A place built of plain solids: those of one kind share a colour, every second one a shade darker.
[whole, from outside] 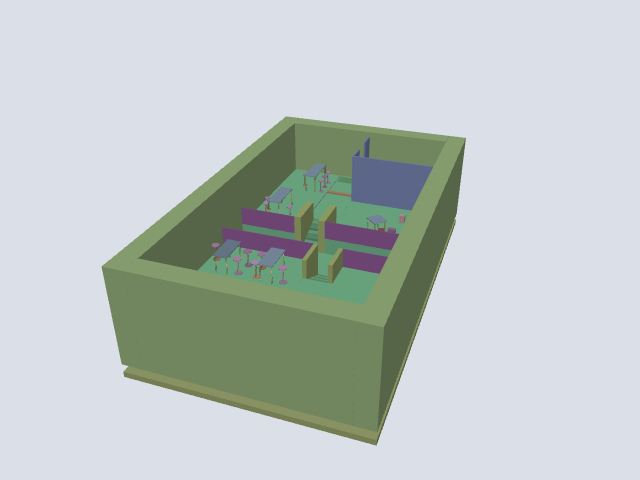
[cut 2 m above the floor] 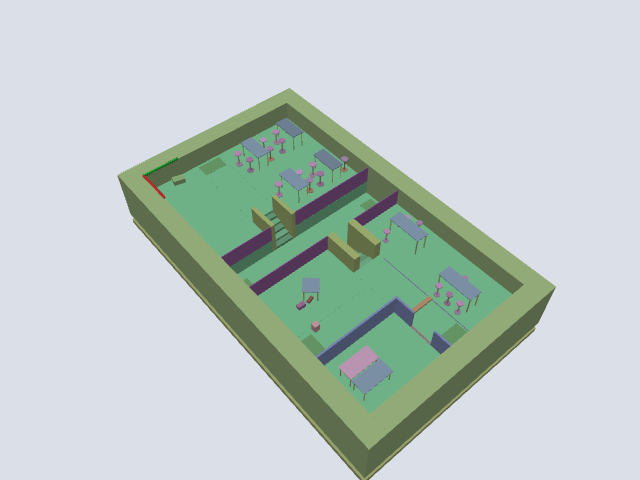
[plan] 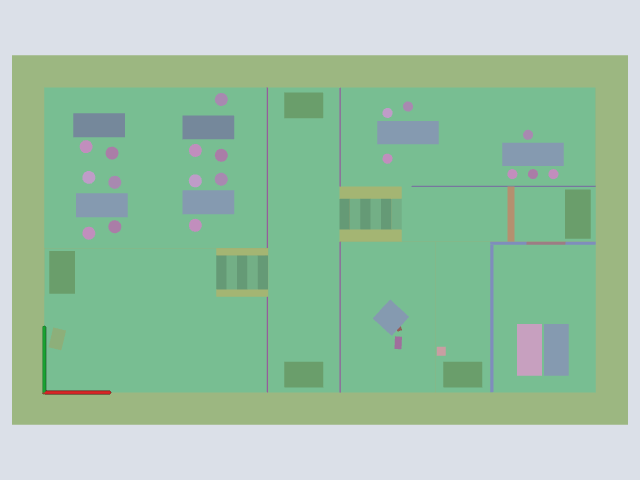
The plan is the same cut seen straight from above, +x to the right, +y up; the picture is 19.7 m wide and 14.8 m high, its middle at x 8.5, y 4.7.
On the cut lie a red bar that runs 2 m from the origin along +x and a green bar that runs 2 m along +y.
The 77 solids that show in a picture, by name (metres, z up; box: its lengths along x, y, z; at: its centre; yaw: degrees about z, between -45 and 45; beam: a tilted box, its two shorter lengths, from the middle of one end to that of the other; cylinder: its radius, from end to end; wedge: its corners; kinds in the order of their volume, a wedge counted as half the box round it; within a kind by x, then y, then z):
{
 "wall_1": {"box": [1.0, 9.4, 5.0], "at": [-0.5, 4.7, 1.5]},
 "wall_2": {"box": [19.0, 1.0, 5.0], "at": [8.5, -0.5, 1.5]},
 "wall_3": {"box": [19.0, 1.0, 5.0], "at": [8.5, 9.9, 1.5]},
 "wall_4": {"box": [1.0, 9.4, 5.0], "at": [17.5, 4.7, 1.5]},
 "floor_1": {"box": [5.3, 1.5, 1.0], "at": [2.65, 3.7, 0.37]},
 "floor_2": {"box": [6.9, 2.95, 1.0], "at": [3.45, 1.48, 0.37]},
 "floor_3": {"box": [6.9, 4.95, 1.0], "at": [3.45, 6.92, 0.37]},
 "floor_4": {"box": [2.2, 9.4, 1.0], "at": [8.0, 4.7, -0.5]},
 "floor_5": {"box": [2.95, 4.65, 1.0], "at": [10.57, 2.33, 0.41]},
 "floor_6": {"box": [1.7, 4.65, 1.0], "at": [12.9, 2.33, 0.41]},
 "floor_7": {"box": [7.9, 3.05, 1.0], "at": [13.05, 7.88, 0.41]},
 "floor_8": {"box": [5.98, 1.7, 1.0], "at": [14.01, 5.5, 0.41]},
 "floor_9": {"box": [3.25, 4.65, 1.0], "at": [15.38, 2.33, 0.41]},
 "floor_base_1": {"box": [19.0, 11.4, 0.3], "at": [8.5, 4.7, -1.57]},
 "floor_base_2": {"box": [7.8, 9.4, 0.3], "at": [13.1, 4.7, -0.66]},
 "flank_1": {"box": [1.6, 0.23, 2.0], "at": [6.1, 3.06, 0.87]},
 "flank_2": {"box": [1.6, 0.22, 2.0], "at": [6.1, 4.34, 0.87]},
 "flank_3": {"box": [1.92, 0.38, 2.0], "at": [10.06, 4.84, 0.91]},
 "flank_4": {"box": [1.92, 0.38, 2.0], "at": [10.06, 6.16, 0.91]},
 "step_tread_1": {"box": [0.32, 1.05, 0.85], "at": [5.46, 3.7, 0.3]},
 "step_tread_2": {"box": [0.32, 1.05, 0.71], "at": [5.78, 3.7, 0.23]},
 "step_tread_3": {"box": [0.32, 1.05, 0.56], "at": [6.1, 3.7, 0.15]},
 "step_tread_4": {"box": [0.32, 1.05, 0.42], "at": [6.42, 3.7, 0.08]},
 "step_tread_5": {"box": [0.32, 1.05, 0.28], "at": [6.74, 3.7, 0.01]},
 "step_tread_6": {"box": [0.32, 0.95, 0.22], "at": [9.26, 5.5, 0.02]},
 "step_tread_7": {"box": [0.32, 0.95, 0.35], "at": [9.58, 5.5, 0.09]},
 "step_tread_8": {"box": [0.32, 0.95, 0.48], "at": [9.9, 5.5, 0.15]},
 "step_tread_9": {"box": [0.32, 0.95, 0.61], "at": [10.22, 5.5, 0.21]},
 "step_tread_10": {"box": [0.32, 0.95, 0.74], "at": [10.54, 5.5, 0.28]},
 "step_tread_11": {"box": [0.32, 0.95, 0.87], "at": [10.86, 5.5, 0.34]},
 "part_1": {"box": [0.1, 4.55, 2.85], "at": [13.8, 2.27, 2.29]},
 "part_2": {"box": [1.12, 0.1, 2.85], "at": [14.31, 4.6, 2.29]},
 "part_3": {"box": [0.93, 0.1, 2.85], "at": [16.54, 4.6, 2.29]},
 "floor_base_rim_1": {"box": [0.1, 9.4, 1.33], "at": [9.15, 4.7, -0.76]},
 "rail_rim_1": {"box": [0.04, 2.95, 1.0], "at": [6.88, 1.48, 1.37]},
 "rail_rim_2": {"box": [0.04, 4.95, 1.0], "at": [6.88, 6.92, 1.37]},
 "rail_rim_3": {"box": [0.04, 4.65, 1.0], "at": [9.12, 2.33, 1.41]},
 "rail_rim_4": {"box": [0.04, 3.05, 1.0], "at": [9.12, 7.88, 1.41]},
 "top_1": {"box": [1.6, 0.74, 0.042], "at": [1.69, 8.24, 1.86]},
 "top_2": {"box": [1.6, 0.74, 0.042], "at": [1.77, 5.77, 1.86]},
 "top_3": {"box": [1.6, 0.74, 0.042], "at": [5.06, 5.86, 1.86]},
 "top_4": {"box": [1.6, 0.74, 0.042], "at": [5.06, 8.17, 1.86]},
 "top_5": {"box": [0.8, 0.8, 0.04], "at": [10.69, 2.31, 1.66], "yaw": -42.5},
 "top_6": {"box": [1.9, 0.72, 0.042], "at": [11.21, 8.01, 1.93]},
 "top_7": {"box": [1.9, 0.72, 0.042], "at": [15.06, 7.34, 1.93]},
 "top_8": {"box": [0.77, 1.6, 0.042], "at": [15.79, 1.31, 1.64]},
 "low_mat_1": {"box": [0.8, 1.32, 0.06], "at": [0.55, 3.7, 0.85]},
 "low_mat_2": {"box": [1.2, 0.8, 0.06], "at": [8.0, 0.55, -0.02]},
 "low_mat_3": {"box": [1.2, 0.8, 0.06], "at": [8.0, 8.85, -0.02]},
 "low_mat_4": {"box": [1.2, 0.8, 0.06], "at": [12.9, 0.55, 0.89]},
 "low_mat_5": {"box": [0.8, 1.52, 0.06], "at": [16.45, 5.5, 0.89]},
 "crate_1": {"box": [0.41, 0.63, 0.28], "at": [0.4, 1.65, 1.01], "yaw": -13.7},
 "step_hump_1": {"box": [0.22, 1.7, 0.15], "at": [14.39, 5.5, 0.94]},
 "d00a_top_1": {"box": [0.77, 1.6, 0.042], "at": [14.96, 1.31, 1.64]},
 "stoola_seat_1": {"cylinder": 0.2, "from": [1.29, 7.58, 1.64], "to": [1.29, 7.58, 1.68]},
 "stoola_seat_2": {"cylinder": 0.2, "from": [1.37, 4.91, 1.64], "to": [1.37, 4.91, 1.68]},
 "stoola_seat_3": {"cylinder": 0.2, "from": [2.09, 7.38, 1.64], "to": [2.09, 7.38, 1.68]},
 "stoola_seat_4": {"cylinder": 0.2, "from": [2.17, 5.11, 1.64], "to": [2.17, 5.11, 1.68]},
 "stoola_seat_5": {"cylinder": 0.2, "from": [4.66, 5.15, 1.64], "to": [4.66, 5.15, 1.68]},
 "stoola_seat_6": {"cylinder": 0.2, "from": [4.66, 7.46, 1.64], "to": [4.66, 7.46, 1.68]},
 "stoola_seat_7": {"cylinder": 0.2, "from": [5.46, 7.31, 1.64], "to": [5.46, 7.31, 1.68]},
 "stoola_seat_8": {"cylinder": 0.15, "from": [10.58, 7.21, 1.58], "to": [10.58, 7.21, 1.63]},
 "stoola_seat_9": {"cylinder": 0.15, "from": [14.43, 6.73, 1.58], "to": [14.43, 6.73, 1.63]},
 "stoola_seat_10": {"cylinder": 0.15, "from": [15.06, 6.73, 1.58], "to": [15.06, 6.73, 1.63]},
 "stoola_seat_11": {"cylinder": 0.15, "from": [15.7, 6.73, 1.58], "to": [15.7, 6.73, 1.63]},
 "stoolb_seat_1": {"cylinder": 0.2, "from": [1.37, 6.63, 1.64], "to": [1.37, 6.63, 1.68]},
 "stoolb_seat_2": {"cylinder": 0.2, "from": [2.17, 6.48, 1.64], "to": [2.17, 6.48, 1.68]},
 "stoolb_seat_3": {"cylinder": 0.2, "from": [4.66, 6.52, 1.64], "to": [4.66, 6.52, 1.68]},
 "stoolb_seat_4": {"cylinder": 0.2, "from": [5.46, 6.57, 1.64], "to": [5.46, 6.57, 1.68]},
 "stoolb_seat_5": {"cylinder": 0.2, "from": [5.46, 9.03, 1.64], "to": [5.46, 9.03, 1.68]},
 "stoolb_seat_6": {"cylinder": 0.15, "from": [10.58, 8.62, 1.58], "to": [10.58, 8.62, 1.63]},
 "stoolb_seat_7": {"cylinder": 0.15, "from": [11.21, 8.82, 1.58], "to": [11.21, 8.82, 1.63]},
 "stoolb_seat_8": {"cylinder": 0.15, "from": [14.91, 7.94, 1.58], "to": [14.91, 7.94, 1.63]},
 "edge_backpack_1": {"box": [0.28, 0.28, 0.43], "at": [12.24, 1.27, 1.12]},
 "toolbox_1": {"box": [0.22, 0.39, 0.22], "at": [10.91, 1.53, 1.02], "yaw": -2.9},
 "low_stripS_1": {"box": [5.68, 0.04, 0.06], "at": [14.16, 6.35, 0.89]},
 "low_threshold_1": {"box": [1.2, 0.1, 0.06], "at": [15.47, 4.6, 0.89]}
}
